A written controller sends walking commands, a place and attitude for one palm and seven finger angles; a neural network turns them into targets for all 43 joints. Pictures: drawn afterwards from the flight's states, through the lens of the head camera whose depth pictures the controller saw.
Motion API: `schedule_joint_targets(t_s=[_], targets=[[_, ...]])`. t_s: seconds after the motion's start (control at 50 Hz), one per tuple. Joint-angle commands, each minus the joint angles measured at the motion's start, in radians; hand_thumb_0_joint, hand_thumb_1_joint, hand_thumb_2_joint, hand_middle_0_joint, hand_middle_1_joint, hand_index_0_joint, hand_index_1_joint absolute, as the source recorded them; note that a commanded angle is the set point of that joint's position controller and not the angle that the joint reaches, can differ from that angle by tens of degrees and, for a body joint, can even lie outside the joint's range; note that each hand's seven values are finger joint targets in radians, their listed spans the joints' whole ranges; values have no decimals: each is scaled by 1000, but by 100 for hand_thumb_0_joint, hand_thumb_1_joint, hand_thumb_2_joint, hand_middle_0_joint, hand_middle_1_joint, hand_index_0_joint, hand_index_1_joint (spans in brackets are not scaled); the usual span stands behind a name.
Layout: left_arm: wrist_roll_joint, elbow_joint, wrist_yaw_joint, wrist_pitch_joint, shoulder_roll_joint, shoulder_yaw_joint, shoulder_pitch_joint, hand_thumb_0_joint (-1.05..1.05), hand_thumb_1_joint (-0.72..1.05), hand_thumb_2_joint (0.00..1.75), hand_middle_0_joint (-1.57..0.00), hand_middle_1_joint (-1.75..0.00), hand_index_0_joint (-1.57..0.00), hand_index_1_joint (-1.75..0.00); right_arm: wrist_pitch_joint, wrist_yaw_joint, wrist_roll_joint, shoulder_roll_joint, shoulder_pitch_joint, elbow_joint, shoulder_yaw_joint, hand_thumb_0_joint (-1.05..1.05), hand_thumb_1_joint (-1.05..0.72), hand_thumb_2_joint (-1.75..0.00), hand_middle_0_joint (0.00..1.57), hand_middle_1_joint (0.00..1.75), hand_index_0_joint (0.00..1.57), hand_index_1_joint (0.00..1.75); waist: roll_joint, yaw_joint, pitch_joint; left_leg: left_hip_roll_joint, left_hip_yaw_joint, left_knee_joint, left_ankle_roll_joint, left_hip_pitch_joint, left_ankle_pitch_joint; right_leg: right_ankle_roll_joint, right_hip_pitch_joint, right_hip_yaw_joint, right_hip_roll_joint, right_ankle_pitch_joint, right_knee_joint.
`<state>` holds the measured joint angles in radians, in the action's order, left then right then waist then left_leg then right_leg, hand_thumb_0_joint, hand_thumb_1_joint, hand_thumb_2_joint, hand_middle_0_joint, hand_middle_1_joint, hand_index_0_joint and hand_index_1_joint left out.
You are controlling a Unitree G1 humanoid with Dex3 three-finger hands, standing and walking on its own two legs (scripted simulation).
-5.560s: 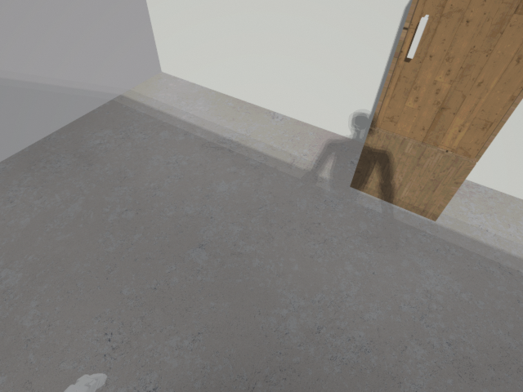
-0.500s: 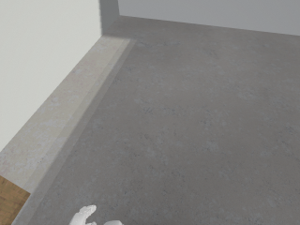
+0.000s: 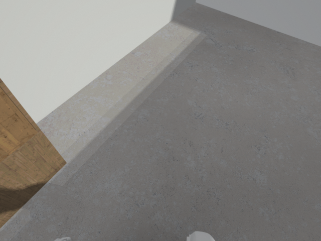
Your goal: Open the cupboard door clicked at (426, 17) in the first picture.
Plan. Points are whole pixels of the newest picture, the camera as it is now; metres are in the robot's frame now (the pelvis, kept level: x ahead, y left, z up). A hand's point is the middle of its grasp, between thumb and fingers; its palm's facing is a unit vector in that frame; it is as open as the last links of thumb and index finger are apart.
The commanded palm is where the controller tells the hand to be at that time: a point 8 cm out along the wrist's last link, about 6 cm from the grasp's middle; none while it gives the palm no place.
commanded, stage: turn to face it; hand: left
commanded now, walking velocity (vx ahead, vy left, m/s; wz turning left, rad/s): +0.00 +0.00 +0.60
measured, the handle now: out of the picture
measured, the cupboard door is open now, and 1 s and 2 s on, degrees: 0 0 0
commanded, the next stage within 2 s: take the last steps up to it in 1.48 s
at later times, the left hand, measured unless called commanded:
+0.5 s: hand out of the picture +0.00 +0.13 -0.15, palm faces +0.32 -0.90 -0.29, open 7.4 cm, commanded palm none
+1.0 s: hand out of the picture -0.09 +0.18 -0.17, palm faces +0.61 -0.74 -0.27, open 7.4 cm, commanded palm none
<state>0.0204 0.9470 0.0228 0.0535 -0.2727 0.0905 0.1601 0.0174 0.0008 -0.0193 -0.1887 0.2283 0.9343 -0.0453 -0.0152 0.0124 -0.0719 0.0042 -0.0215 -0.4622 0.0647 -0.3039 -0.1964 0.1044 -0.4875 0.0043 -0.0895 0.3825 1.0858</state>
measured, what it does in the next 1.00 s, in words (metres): steps on the spot, turning left: right foot, then left foot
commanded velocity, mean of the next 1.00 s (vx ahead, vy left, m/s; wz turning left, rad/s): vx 0.00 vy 0.00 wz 0.60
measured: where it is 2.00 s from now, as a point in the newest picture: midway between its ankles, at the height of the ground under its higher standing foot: outside the picture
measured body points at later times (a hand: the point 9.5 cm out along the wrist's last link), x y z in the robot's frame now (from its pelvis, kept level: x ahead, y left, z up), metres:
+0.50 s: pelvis -0.02 -0.08 +0.00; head +0.02 -0.11 +0.45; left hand -0.01 +0.18 -0.12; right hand +0.11 -0.33 -0.16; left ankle -0.08 +0.07 -0.65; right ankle -0.01 -0.18 -0.74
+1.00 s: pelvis -0.03 -0.05 -0.01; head -0.01 -0.02 +0.44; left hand -0.12 +0.22 -0.15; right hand +0.21 -0.20 -0.14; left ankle -0.09 +0.05 -0.74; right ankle +0.06 -0.18 -0.68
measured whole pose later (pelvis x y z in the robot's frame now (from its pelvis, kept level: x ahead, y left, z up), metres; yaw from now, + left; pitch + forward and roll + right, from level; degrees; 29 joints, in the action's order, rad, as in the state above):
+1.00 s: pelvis -0.03 -0.05 -0.01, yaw +37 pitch +0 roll -1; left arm 0.02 0.90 0.01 0.05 -0.27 0.07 0.16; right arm 0.04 -0.01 -0.02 -0.23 0.14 0.90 -0.04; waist -0.02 -0.01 -0.08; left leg 0.01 0.04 -0.50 0.01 -0.26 -0.25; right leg 0.10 -0.46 -0.02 -0.10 0.44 0.99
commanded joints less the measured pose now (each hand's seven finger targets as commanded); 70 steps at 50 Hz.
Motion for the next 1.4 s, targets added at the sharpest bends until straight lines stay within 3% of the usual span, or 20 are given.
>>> schedule_joint_targets(t_s=[0.0,0.1,0.18,0.2,0.24,0.26,0.3,0.36,0.6,0.68,0.72,0.74,0.84,1.0,1.08,1.1,1.12,1.14,1.22,1.38], targets=[[-8,-104,-2,-22,-41,2,-47,0,90,90,-20,-30,-20,-30,-9,7,-3,-224,49,-56,-67,0,-90,-90,20,30,20,30,163,32,134,-234,298,135,98,198,288,8,-51,-4,10,20,-91],[-13,-129,1,-25,-38,-3,-60,0,90,90,-20,-30,-20,-30,4,3,-7,-240,27,-66,-78,0,-90,-90,20,30,20,30,208,36,135,-218,381,119,105,135,231,-12,47,2,45,62,-250],[-20,-114,6,-36,-46,-1,53,0,90,90,-20,-30,-20,-30,13,-3,-4,-242,-43,-97,-87,0,-90,-90,20,30,20,30,190,-18,159,-162,400,62,62,-5,170,-35,286,-17,81,-58,-540],[-17,-105,9,-43,-72,8,104,0,90,90,-20,-30,-20,-30,16,-6,2,-219,-57,-109,-85,0,-90,-90,20,30,20,30,129,-46,169,-114,367,5,14,-120,51,-48,432,-3,44,-134,-696],[5,-135,20,-50,-227,26,86,0,90,90,-20,-30,-20,-30,18,-10,2,-133,-53,-147,-75,0,-90,-90,20,30,20,30,-314,-54,119,80,81,-459,-121,-392,-372,-218,439,444,-413,-22,-901],[-2,-159,22,-45,-196,14,26,0,90,90,-20,-30,-20,-30,24,-14,-8,-182,-60,-142,-82,0,-90,-90,20,30,20,30,-191,-32,81,20,122,-606,-104,-327,-342,-238,280,351,-401,17,-897],[-6,-175,17,-57,-123,0,-80,0,90,90,-20,-30,-20,-30,45,-25,-13,-164,-10,-85,-84,0,-90,-90,20,30,20,30,-177,31,15,-9,91,-744,-119,-303,-214,-179,196,189,-269,-16,-888],[-5,-163,13,-67,-74,-17,-51,0,90,90,-20,-30,-20,-30,46,-35,-8,-151,7,-64,-74,0,-90,-90,20,30,20,30,-159,31,1,-34,40,-778,-143,-309,-128,-175,266,7,-205,-278,-802],[10,-86,11,-54,-160,9,131,0,90,90,-20,-30,-20,-30,30,-33,8,-121,-147,-103,-34,0,-90,-90,20,30,20,30,-208,-61,103,-47,-83,-312,-133,-143,-245,-222,458,-96,-296,-634,-659],[-7,-80,2,-43,-158,14,116,0,90,90,-20,-30,-20,-30,9,-29,2,-183,-16,-77,-49,0,-90,-90,20,30,20,30,-102,16,183,-46,-77,48,-91,179,74,-115,326,-201,-248,-547,-393],[-12,-158,-6,-38,-56,-18,36,0,90,90,-20,-30,-20,-30,1,-15,9,-373,120,-53,-92,0,-90,-90,20,30,20,30,327,88,234,-434,391,71,124,421,773,-4,-107,-154,-50,297,-6],[-6,-164,0,-27,-82,-10,13,0,90,90,-20,-30,-20,-30,7,-12,6,-353,127,-38,-86,0,-90,-90,20,30,20,30,221,83,224,-449,327,56,168,367,684,-19,-105,-76,-66,285,66],[-7,-109,-14,-24,-76,1,38,0,90,90,-20,-30,-20,-30,-5,5,-2,-250,-83,-92,-55,0,-90,-90,20,30,20,30,199,2,105,-232,186,87,73,162,464,-5,-45,-35,-38,47,48],[-12,-154,-6,-28,-56,-9,-17,0,90,90,-20,-30,-20,-30,8,-3,-8,-262,-61,-99,-72,0,-90,-90,20,30,20,30,209,19,111,-209,299,73,94,130,364,-6,68,-35,30,57,-260],[-17,-135,-1,-48,-71,-4,89,0,90,90,-20,-30,-20,-30,14,-5,-1,-248,-105,-121,-76,0,-90,-90,20,30,20,30,172,-39,144,-154,321,-40,41,4,318,-19,325,-55,59,-140,-594],[-9,-128,4,-61,-121,6,128,0,90,90,-20,-30,-20,-30,13,-9,8,-205,-91,-127,-71,0,-90,-90,20,30,20,30,52,-57,166,-88,270,-147,-18,-114,134,-41,471,37,-44,-200,-728],[11,-134,15,-71,-235,29,141,0,90,90,-20,-30,-20,-30,14,-13,12,-124,-70,-151,-56,0,-90,-90,20,30,20,30,-280,-63,173,72,79,-414,-109,-310,-312,-153,562,351,-349,-320,-805],[1,-140,17,-62,-244,21,145,0,90,90,-20,-30,-20,-30,19,-10,2,-172,-94,-158,-65,0,-90,-90,20,30,20,30,-238,-71,166,35,109,-604,-106,-285,-429,-239,427,368,-437,-395,-797],[-2,-174,14,-61,-106,-12,-51,0,90,90,-20,-30,-20,-30,44,-31,-6,-165,-22,-75,-70,0,-90,-90,20,30,20,30,-168,24,27,-32,80,-800,-117,-258,-187,-187,242,75,-240,-204,-805],[9,-97,15,-63,-128,-6,119,0,90,90,-20,-30,-20,-30,43,-27,2,-116,-104,-66,-40,0,-90,-90,20,30,20,30,-164,-52,59,-39,-9,-501,-139,-186,-236,-229,379,-22,-258,-444,-758]])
